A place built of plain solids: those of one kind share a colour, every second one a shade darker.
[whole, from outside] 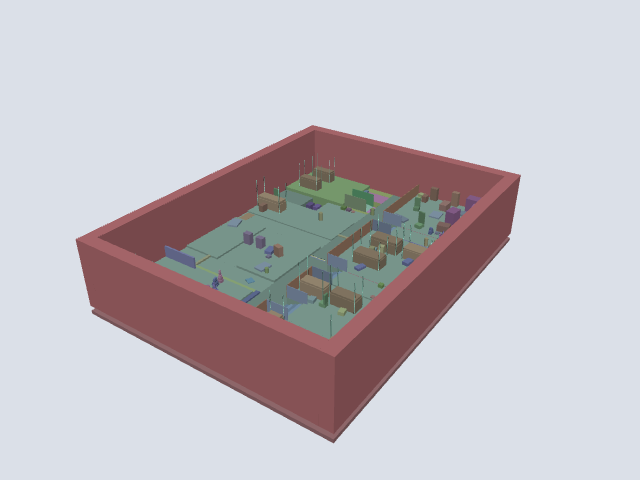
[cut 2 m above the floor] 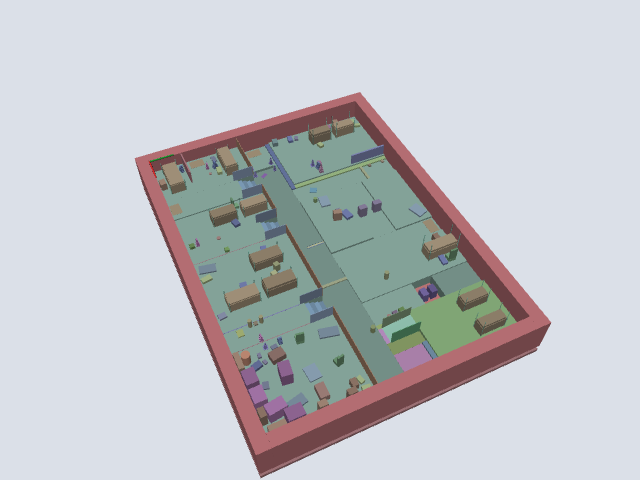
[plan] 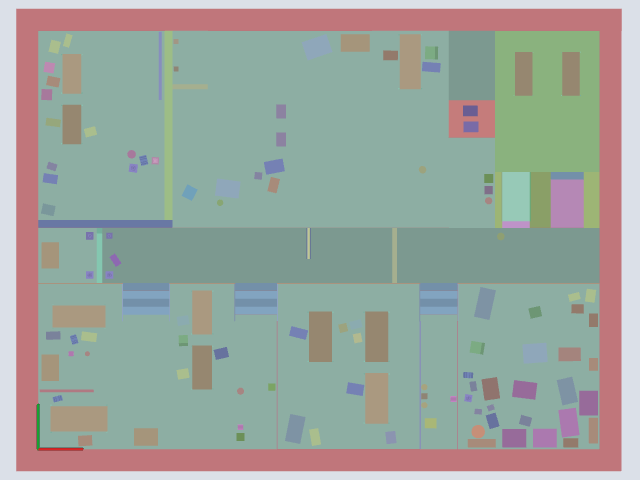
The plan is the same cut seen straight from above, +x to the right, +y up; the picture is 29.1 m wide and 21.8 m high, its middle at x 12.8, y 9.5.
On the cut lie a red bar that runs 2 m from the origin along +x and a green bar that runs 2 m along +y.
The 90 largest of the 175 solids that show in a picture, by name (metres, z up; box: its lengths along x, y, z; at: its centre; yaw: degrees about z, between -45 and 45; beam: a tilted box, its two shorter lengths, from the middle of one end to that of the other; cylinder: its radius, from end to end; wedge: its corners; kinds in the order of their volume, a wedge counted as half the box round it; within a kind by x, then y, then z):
{
 "wall_1": {"box": [1.0, 19.0, 5.5], "at": [-0.5, 9.5, 1.75]},
 "wall_2": {"box": [27.5, 1.0, 5.5], "at": [12.75, -0.5, 1.75]},
 "wall_3": {"box": [27.5, 1.0, 5.5], "at": [12.75, 19.5, 1.75]},
 "wall_4": {"box": [1.0, 19.0, 5.5], "at": [26.0, 9.5, 1.75]},
 "floor_1": {"box": [2.66, 2.5, 1.0], "at": [1.33, 8.8, -0.5]},
 "floor_2": {"box": [3.85, 2.9, 1.0], "at": [1.93, 1.45, 0.33]},
 "floor_3": {"box": [3.85, 1.6, 1.0], "at": [1.93, 3.7, 0.33]},
 "floor_4": {"box": [3.85, 3.05, 1.0], "at": [1.93, 6.03, 0.33]},
 "floor_5": {"box": [5.74, 8.59, 1.24], "at": [2.87, 14.71, -0.38]},
 "floor_6": {"box": [2.1, 6.11, 1.0], "at": [4.9, 3.06, 0.33]},
 "floor_7": {"box": [1.6, 8.95, 1.0], "at": [6.9, 14.53, -0.5]},
 "floor_8": {"box": [3.0, 7.55, 0.9], "at": [7.45, 3.77, 0.28]},
 "floor_9": {"box": [1.9, 6.11, 1.0], "at": [9.9, 3.06, 0.33]},
 "floor_10": {"box": [5.95, 3.65, 1.18], "at": [10.68, 11.88, -0.41]},
 "floor_11": {"box": [5.95, 2.0, 1.0], "at": [10.68, 14.7, -0.5]},
 "floor_12": {"box": [5.95, 3.3, 1.15], "at": [10.68, 17.35, -0.42]},
 "floor_13": {"box": [6.5, 7.55, 1.0], "at": [14.1, 3.77, 0.32]},
 "floor_14": {"box": [22.59, 2.5, 1.0], "at": [14.21, 8.8, -0.5]},
 "floor_15": {"box": [1.5, 8.95, 1.0], "at": [14.4, 14.53, -0.5]},
 "floor_16": {"box": [3.5, 8.95, 1.1], "at": [16.9, 14.53, -0.45]},
 "floor_17": {"box": [1.7, 6.11, 1.0], "at": [18.2, 3.06, 0.33]},
 "floor_18": {"box": [2.1, 4.1, 1.0], "at": [19.7, 12.1, -0.5]},
 "floor_19": {"box": [2.1, 3.15, 1.0], "at": [19.7, 17.43, -0.5]},
 "floor_20": {"box": [6.45, 7.55, 1.0], "at": [22.27, 3.77, 0.32]},
 "floor_base_1": {"box": [27.5, 21.0, 0.3], "at": [12.75, 9.5, -1.57]},
 "floor_deck_1": {"box": [4.75, 6.41, 1.28], "at": [23.12, 15.79, -0.36]},
 "piece_1": {"box": [0.85, 1.8, 0.87], "at": [1.53, 14.74, 0.68]},
 "piece_2": {"box": [0.77, 1.72, 0.23], "at": [1.53, 14.74, 1.23]},
 "piece_3": {"box": [0.85, 1.8, 0.87], "at": [1.53, 17.05, 0.68]},
 "piece_4": {"box": [2.6, 1.15, 0.89], "at": [1.85, 1.38, 1.27]},
 "piece_5": {"box": [2.52, 1.07, 0.1], "at": [1.85, 1.38, 1.76]},
 "piece_6": {"box": [2.4, 1.0, 0.9], "at": [1.85, 6.03, 1.27]},
 "piece_7": {"box": [2.32, 0.92, 0.16], "at": [1.85, 6.03, 1.8]},
 "piece_8": {"box": [0.9, 2.0, 0.86], "at": [7.45, 3.71, 1.16]},
 "piece_9": {"box": [0.82, 1.92, 0.15], "at": [7.45, 3.71, 1.66]},
 "piece_10": {"box": [0.9, 2.0, 0.86], "at": [7.45, 6.21, 1.16]},
 "piece_11": {"box": [1.05, 2.3, 0.79], "at": [12.82, 5.11, 1.22]},
 "piece_12": {"box": [0.97, 2.22, 0.12], "at": [12.82, 5.11, 1.67]},
 "piece_13": {"box": [1.05, 2.3, 0.79], "at": [15.38, 2.31, 1.22]},
 "piece_14": {"box": [0.97, 2.22, 0.11], "at": [15.38, 2.31, 1.67]},
 "piece_15": {"box": [1.05, 2.3, 0.79], "at": [15.38, 5.11, 1.22]},
 "piece_16": {"box": [0.97, 2.22, 0.22], "at": [15.38, 5.11, 1.72]},
 "piece_17": {"box": [0.95, 2.5, 0.82], "at": [16.9, 17.59, 0.51]},
 "piece_18": {"box": [0.87, 2.42, 0.22], "at": [16.9, 17.59, 1.03]},
 "piece_19": {"box": [0.8, 2.0, 0.85], "at": [22.05, 17.05, 0.7]},
 "piece_20": {"box": [0.8, 2.0, 0.85], "at": [24.2, 17.05, 0.7]},
 "piece_21": {"box": [0.72, 1.92, 0.18], "at": [24.2, 17.05, 1.22]},
 "pallet_load_1": {"box": [1.09, 0.85, 1.13], "at": [21.62, 0.49, 1.39]},
 "pallet_load_2": {"box": [1.07, 0.77, 1.21], "at": [22.1, 2.69, 1.43], "yaw": -7.1},
 "pallet_load_3": {"box": [1.08, 0.86, 1.23], "at": [23.01, 0.5, 1.44]},
 "pallet_load_4": {"box": [0.81, 1.26, 1.08], "at": [24.11, 1.21, 1.36], "yaw": 7.7},
 "pallet_load_5": {"box": [0.86, 1.13, 1.28], "at": [25.0, 2.09, 1.46]},
 "floor_fore_1": {"box": [0.33, 2.54, 1.0], "at": [20.91, 11.32, -0.5]},
 "floor_fore_2": {"box": [0.95, 2.54, 1.0], "at": [22.8, 11.32, -0.5]},
 "floor_fore_3": {"box": [0.72, 2.54, 1.0], "at": [25.14, 11.32, -0.5]},
 "step_tread_1": {"box": [2.1, 0.36, 0.83], "at": [4.9, 6.29, 0.24]},
 "step_tread_2": {"box": [2.1, 0.36, 0.67], "at": [4.9, 6.65, 0.16]},
 "step_tread_3": {"box": [2.1, 0.36, 0.51], "at": [4.9, 7.01, 0.08]},
 "step_tread_4": {"box": [2.1, 0.36, 0.34], "at": [4.9, 7.37, -0.01]},
 "step_tread_5": {"box": [1.9, 0.36, 0.83], "at": [9.9, 6.29, 0.24]},
 "step_tread_6": {"box": [1.9, 0.36, 0.67], "at": [9.9, 6.65, 0.16]},
 "step_tread_7": {"box": [1.9, 0.36, 0.51], "at": [9.9, 7.01, 0.08]},
 "step_tread_8": {"box": [1.7, 0.36, 0.83], "at": [18.2, 6.29, 0.24]},
 "step_tread_9": {"box": [1.7, 0.36, 0.67], "at": [18.2, 6.65, 0.16]},
 "step_tread_10": {"box": [1.7, 0.36, 0.51], "at": [18.2, 7.01, 0.08]},
 "step_tread_11": {"box": [1.5, 0.34, 1.14], "at": [24.03, 12.42, -0.43]},
 "step_terE_tread_1": {"box": [0.36, 8.59, 1.12], "at": [5.92, 14.71, -0.44]},
 "floor_before_steps_1": {"box": [1.5, 2.2, 1.0], "at": [24.03, 11.15, -0.5]},
 "step_terS_tread_1": {"box": [6.1, 0.36, 1.12], "at": [3.05, 10.23, -0.44]},
 "crate_stack_1": {"box": [0.43, 0.67, 0.84], "at": [10.7, 11.99, 0.6], "yaw": -14.1},
 "crate_stack_2": {"box": [1.27, 0.39, 0.84], "at": [20.14, 0.27, 1.24]},
 "crate_stack_3": {"box": [0.68, 0.43, 1.21], "at": [24.19, 0.28, 1.43]},
 "crate_stack_4": {"box": [0.43, 1.17, 0.87], "at": [25.21, 0.84, 1.26]},
 "crate_stack_5": {"box": [0.42, 0.59, 1.26], "at": [25.22, 3.85, 1.45]},
 "crate_stack_6": {"box": [0.41, 0.62, 1.13], "at": [25.23, 5.86, 1.39]},
 "floor_bed_1": {"box": [2.1, 1.7, 0.55], "at": [19.7, 15.0, -1.12]},
 "ramp_ramp_1": {"wedge": [[21.08, 10.35, -1.0], [21.08, 10.35, 0.0], [21.08, 12.59, -1.0], [21.08, 12.59, 0.28], [22.33, 10.35, -1.0], [22.33, 10.35, 0.0], [22.33, 12.59, -1.0], [22.33, 12.59, 0.28]]},
 "sack_pile_1": {"box": [0.72, 0.98, 0.55], "at": [20.56, 2.74, 1.1], "yaw": 8.5},
 "sack_pile_2": {"box": [1.02, 0.62, 0.56], "at": [24.14, 4.31, 1.1], "yaw": 0.3},
 "step_stone_1": {"box": [0.68, 0.49, 0.9], "at": [19.63, 15.37, -0.45]},
 "step_stone_2": {"box": [0.68, 0.49, 0.9], "at": [19.66, 14.63, -0.45]},
 "neck_1": {"box": [0.45, 0.65, 0.95], "at": [11.03, 14.06, 0.47]},
 "neck_2": {"box": [0.45, 0.65, 0.95], "at": [11.03, 15.34, 0.47]},
 "rail_rim_1": {"box": [6.5, 0.04, 1.0], "at": [14.1, 7.53, 1.32]},
 "rail_rim_2": {"box": [6.45, 0.04, 1.0], "at": [22.27, 7.53, 1.32]},
 "floor_gap_1": {"box": [0.25, 2.5, 0.8], "at": [2.79, 8.8, -1.0]},
 "screenE_1": {"box": [0.14, 3.1, 0.95], "at": [5.54, 17.41, 0.71]},
 "floor_before_ramp_1": {"box": [1.25, 0.3, 1.0], "at": [21.7, 10.2, -0.5]},
 "screenN_1": {"box": [2.45, 0.12, 1.2], "at": [1.3, 2.65, 1.43]},
 "barrel_1": {"cylinder": 0.3, "from": [19.98, 0.8, 0.82], "to": [19.98, 0.8, 1.75]}
}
